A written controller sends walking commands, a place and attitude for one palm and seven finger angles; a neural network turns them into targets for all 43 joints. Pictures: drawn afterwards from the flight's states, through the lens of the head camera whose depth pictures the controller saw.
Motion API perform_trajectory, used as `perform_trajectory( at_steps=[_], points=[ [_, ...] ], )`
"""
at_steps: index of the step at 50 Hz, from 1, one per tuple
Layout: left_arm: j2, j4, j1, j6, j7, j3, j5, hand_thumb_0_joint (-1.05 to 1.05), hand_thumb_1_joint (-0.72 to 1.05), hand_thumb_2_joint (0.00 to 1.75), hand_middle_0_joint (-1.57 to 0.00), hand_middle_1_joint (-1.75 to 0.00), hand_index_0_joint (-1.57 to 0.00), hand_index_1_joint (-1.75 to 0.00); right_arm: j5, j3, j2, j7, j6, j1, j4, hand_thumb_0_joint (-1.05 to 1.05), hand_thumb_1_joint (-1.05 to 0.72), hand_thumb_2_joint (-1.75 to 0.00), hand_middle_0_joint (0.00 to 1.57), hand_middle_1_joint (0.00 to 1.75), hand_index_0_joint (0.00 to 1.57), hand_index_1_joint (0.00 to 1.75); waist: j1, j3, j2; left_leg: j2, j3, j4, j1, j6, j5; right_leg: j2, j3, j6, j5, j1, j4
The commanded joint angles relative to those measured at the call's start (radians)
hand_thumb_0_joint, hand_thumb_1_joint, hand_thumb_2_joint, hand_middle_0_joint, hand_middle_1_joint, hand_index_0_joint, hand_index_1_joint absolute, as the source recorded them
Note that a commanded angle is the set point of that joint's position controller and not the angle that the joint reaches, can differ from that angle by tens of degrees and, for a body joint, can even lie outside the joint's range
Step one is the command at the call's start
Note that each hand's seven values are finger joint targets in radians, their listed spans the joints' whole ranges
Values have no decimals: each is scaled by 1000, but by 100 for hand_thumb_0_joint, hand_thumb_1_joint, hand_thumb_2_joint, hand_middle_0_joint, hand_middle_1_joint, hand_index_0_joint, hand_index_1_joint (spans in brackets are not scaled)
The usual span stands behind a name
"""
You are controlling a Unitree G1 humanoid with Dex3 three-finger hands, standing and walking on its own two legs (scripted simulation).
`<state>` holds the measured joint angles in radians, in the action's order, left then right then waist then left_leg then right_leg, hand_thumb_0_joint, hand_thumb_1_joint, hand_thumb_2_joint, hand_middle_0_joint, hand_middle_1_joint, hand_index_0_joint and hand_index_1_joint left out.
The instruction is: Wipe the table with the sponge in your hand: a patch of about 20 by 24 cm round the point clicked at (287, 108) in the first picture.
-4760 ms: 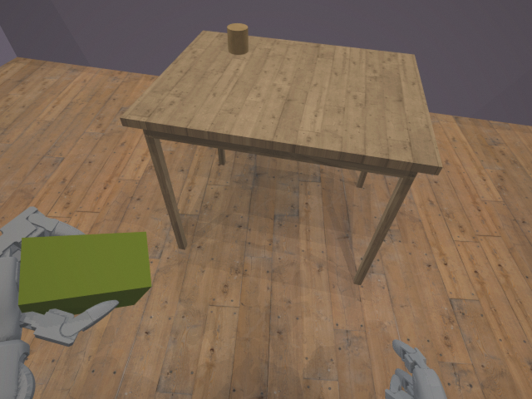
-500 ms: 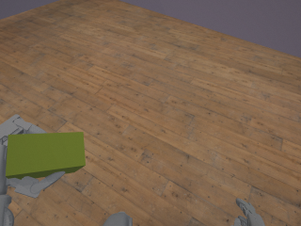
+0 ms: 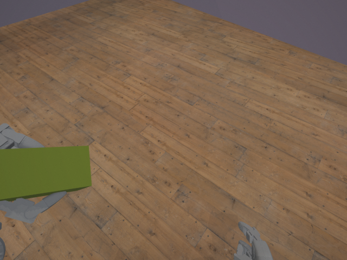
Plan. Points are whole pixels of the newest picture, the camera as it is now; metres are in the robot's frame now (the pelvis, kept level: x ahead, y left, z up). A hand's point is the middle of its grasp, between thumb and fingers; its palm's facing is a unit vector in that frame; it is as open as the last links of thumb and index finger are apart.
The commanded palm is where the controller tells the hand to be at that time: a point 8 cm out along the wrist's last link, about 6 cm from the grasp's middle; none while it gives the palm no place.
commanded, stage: walk to a spot facing it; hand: left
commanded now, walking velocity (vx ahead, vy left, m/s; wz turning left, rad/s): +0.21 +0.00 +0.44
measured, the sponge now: (57, 172) +0.22 +0.21 +0.17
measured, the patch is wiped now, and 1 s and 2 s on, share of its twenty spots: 0.00 0.00 0.00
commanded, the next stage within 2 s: turn to face it in 0.04 s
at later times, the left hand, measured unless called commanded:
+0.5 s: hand (71, 123) +0.32 +0.23 +0.18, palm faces +0.42 -0.82 -0.39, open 10.0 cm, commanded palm +0.25 +0.26 +0.18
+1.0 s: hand (172, 124) +0.33 +0.04 +0.17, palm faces +0.04 -0.82 -0.57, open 10.0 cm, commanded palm +0.29 +0.11 +0.18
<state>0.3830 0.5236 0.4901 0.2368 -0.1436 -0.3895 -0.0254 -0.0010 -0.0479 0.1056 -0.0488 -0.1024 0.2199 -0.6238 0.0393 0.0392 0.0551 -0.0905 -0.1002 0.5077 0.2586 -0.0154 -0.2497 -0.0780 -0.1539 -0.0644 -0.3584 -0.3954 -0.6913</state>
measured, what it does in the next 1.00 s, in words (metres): steps to the right, turning right: right foot, then left foot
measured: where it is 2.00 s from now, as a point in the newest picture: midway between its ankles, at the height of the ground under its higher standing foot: outside the picture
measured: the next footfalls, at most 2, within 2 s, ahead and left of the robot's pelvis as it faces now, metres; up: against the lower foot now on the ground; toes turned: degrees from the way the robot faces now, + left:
right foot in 0.04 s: +0.09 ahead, -0.12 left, +0.00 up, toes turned -9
left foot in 0.38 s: +0.15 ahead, +0.10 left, +0.00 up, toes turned +10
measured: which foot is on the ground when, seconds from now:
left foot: down 0.00-0.04, up 0.06-0.36, down 0.38-0.78, up 0.80-1.00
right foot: up 0.00-0.02, down 0.04-0.40, up 0.42-0.76, down 0.78-1.00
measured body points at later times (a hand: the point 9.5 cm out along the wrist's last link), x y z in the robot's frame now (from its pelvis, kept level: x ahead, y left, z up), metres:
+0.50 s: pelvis +0.08 -0.01 +0.00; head +0.12 +0.00 +0.44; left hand +0.29 +0.27 +0.20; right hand +0.27 -0.25 -0.07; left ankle +0.11 +0.10 -0.74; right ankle +0.04 -0.12 -0.69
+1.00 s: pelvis +0.04 -0.10 -0.01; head +0.09 -0.16 +0.43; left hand +0.32 +0.08 +0.20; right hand +0.11 -0.40 -0.12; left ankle +0.06 +0.06 -0.62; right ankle +0.08 -0.16 -0.74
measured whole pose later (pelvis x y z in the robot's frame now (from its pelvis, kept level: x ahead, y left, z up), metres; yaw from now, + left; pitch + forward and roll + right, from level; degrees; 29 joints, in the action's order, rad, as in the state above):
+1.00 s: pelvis +0.04 -0.10 -0.01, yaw -20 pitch +0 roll +2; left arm 0.40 0.57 0.54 0.19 -0.14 -0.41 -0.06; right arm -0.01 0.05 0.27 -0.02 0.02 0.12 -0.59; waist -0.03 0.15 0.05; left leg -0.07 -0.02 1.32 0.56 -0.11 -0.39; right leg 0.06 -0.06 0.11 -0.21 -0.36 -0.57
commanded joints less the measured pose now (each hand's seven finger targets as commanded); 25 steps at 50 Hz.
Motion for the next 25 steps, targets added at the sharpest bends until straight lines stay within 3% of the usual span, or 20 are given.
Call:
perform_trajectory(
  at_steps=[1,2,3,4,6,7,8,10,11,14,16,18,19,20,21,22,23,25],
  points=[
    [120,82,-184,1,-18,-33,13,0,10,130,-120,-160,-120,-160,-12,82,174,-33,-22,-82,126,0,-90,-90,20,30,20,30,-30,-122,-89,-71,40,186,134,87,-180,-60,98,55,27,305,312],
    [171,89,-188,-13,-24,-53,21,0,10,130,-120,-160,-120,-160,-14,73,145,-31,-14,-90,142,0,-90,-90,20,30,20,30,-23,-122,-375,66,-20,503,360,41,-301,-301,486,164,48,401,420],
    [196,128,-235,-12,-29,-75,3,0,10,130,-120,-160,-120,-160,-5,78,185,-27,-33,-139,157,0,-90,-90,20,30,20,30,-11,-104,-370,70,85,675,434,19,-307,-409,598,209,37,365,466],
    [192,119,-205,-2,-27,-77,-2,0,10,130,-120,-160,-120,-160,-3,87,192,-21,-35,-128,135,0,-90,-90,20,30,20,30,-23,-69,-315,44,130,777,441,5,-232,-406,585,214,15,316,473],
    [190,184,-135,24,-23,-94,-1,0,10,130,-120,-160,-120,-160,-2,82,188,-15,-14,-150,128,0,-90,-90,20,30,20,30,-24,-48,-189,11,122,844,449,-24,-138,-351,337,196,223,296,417],
    [204,197,-115,30,-26,-118,1,0,10,130,-120,-160,-120,-160,-5,78,178,-17,-1,-159,126,0,-90,-90,20,30,20,30,-29,-63,-147,5,109,802,430,-29,-130,-318,241,186,332,299,391],
    [198,212,-78,38,-29,-118,3,0,10,130,-120,-160,-120,-160,-3,81,180,-21,3,-162,134,0,-90,-90,20,30,20,30,-32,-72,-127,1,86,741,413,-31,-122,-292,195,184,461,311,369],
    [191,244,-49,47,-37,-132,-3,0,10,130,-120,-160,-120,-160,-2,84,176,-21,11,-136,148,0,-90,-90,20,30,20,30,-40,-111,-140,-4,36,524,315,-27,-100,-259,140,198,609,300,338],
    [194,246,-18,48,-44,-146,-7,0,10,130,-120,-160,-120,-160,1,82,170,-20,12,-127,160,0,-90,-90,20,30,20,30,-32,-134,-148,9,-7,410,275,-26,-94,-233,127,201,664,325,320],
    [168,249,19,41,-59,-135,-12,0,10,130,-120,-160,-120,-160,4,82,168,-21,11,-121,194,0,-90,-90,20,30,20,30,-10,-180,-193,47,-71,181,179,-25,-58,-196,154,205,740,369,274],
    [158,237,-29,35,-63,-119,-9,0,10,130,-120,-160,-120,-160,2,90,183,-25,14,-96,198,0,-90,-90,20,30,20,30,-24,-205,-184,58,-76,56,71,-31,38,-168,173,181,688,339,238],
    [145,246,-106,33,-57,-84,-5,0,10,130,-120,-160,-120,-160,-7,109,206,-32,23,-80,207,0,-90,-90,20,30,20,30,-44,-209,-138,14,-60,-83,-105,-24,171,-132,171,129,571,251,149],
    [159,241,-140,39,-54,-87,-3,0,10,130,-120,-160,-120,-160,-10,119,229,-35,24,-79,211,0,-90,-90,20,30,20,30,-43,-202,-49,-82,21,-87,-185,10,304,-86,164,93,431,148,83],
    [158,227,-152,43,-47,-83,-4,0,10,130,-120,-160,-120,-160,-14,127,248,-31,24,-75,217,0,-90,-90,20,30,20,30,-33,-206,89,-230,171,-82,-269,77,510,-7,134,53,137,3,-18],
    [156,192,-125,54,-41,-84,-7,0,10,130,-120,-160,-120,-160,2,112,228,-28,18,-71,212,0,-90,-90,20,30,20,30,-36,-215,255,-369,306,-131,-332,154,755,47,94,33,-221,-128,-240],
    [180,198,-127,65,-33,-84,1,0,10,130,-120,-160,-120,-160,15,108,221,-21,7,-83,210,0,-90,-90,20,30,20,30,-24,-204,284,-411,337,-130,-310,182,793,31,142,34,-273,-153,-376],
    [155,226,-142,66,-26,-56,6,0,10,130,-120,-160,-120,-160,8,111,220,-3,6,-68,206,0,-90,-90,20,30,20,30,-31,-188,194,-399,279,-108,-311,189,784,18,158,34,-224,-179,-410],
    [137,282,-131,53,-15,-42,5,0,10,130,-120,-160,-120,-160,1,119,236,22,3,-74,207,0,-90,-90,20,30,20,30,-32,-168,153,-341,111,-103,-285,149,691,7,121,22,-105,-190,-374]
  ],
)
